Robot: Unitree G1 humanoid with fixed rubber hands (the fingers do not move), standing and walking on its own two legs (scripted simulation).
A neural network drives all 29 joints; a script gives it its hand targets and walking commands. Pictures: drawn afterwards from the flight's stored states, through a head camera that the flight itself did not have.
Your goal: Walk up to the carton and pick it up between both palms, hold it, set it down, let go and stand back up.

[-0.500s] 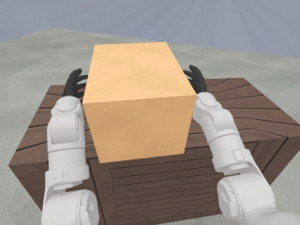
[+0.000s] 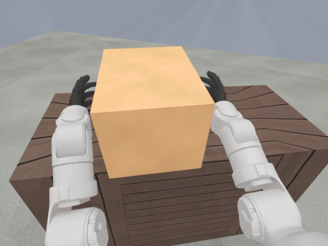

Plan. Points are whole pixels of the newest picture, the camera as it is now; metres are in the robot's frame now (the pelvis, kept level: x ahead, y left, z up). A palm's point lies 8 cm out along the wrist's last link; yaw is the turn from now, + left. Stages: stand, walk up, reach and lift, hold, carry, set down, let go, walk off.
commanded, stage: hold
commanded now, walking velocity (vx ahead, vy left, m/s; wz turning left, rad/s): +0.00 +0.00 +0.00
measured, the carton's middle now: (149, 104) +0.43 +0.00 +0.19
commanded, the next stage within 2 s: none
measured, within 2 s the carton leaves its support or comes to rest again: neither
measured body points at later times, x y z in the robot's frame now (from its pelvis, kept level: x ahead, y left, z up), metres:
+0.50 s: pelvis +0.00 +0.00 +0.00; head -0.06 +0.02 +0.44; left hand +0.38 +0.17 +0.23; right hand +0.38 -0.15 +0.23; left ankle +0.04 +0.11 -0.75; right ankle +0.02 -0.10 -0.75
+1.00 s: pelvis +0.00 +0.00 +0.00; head -0.06 +0.02 +0.44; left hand +0.37 +0.17 +0.23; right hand +0.38 -0.15 +0.22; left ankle +0.04 +0.11 -0.75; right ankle +0.02 -0.10 -0.75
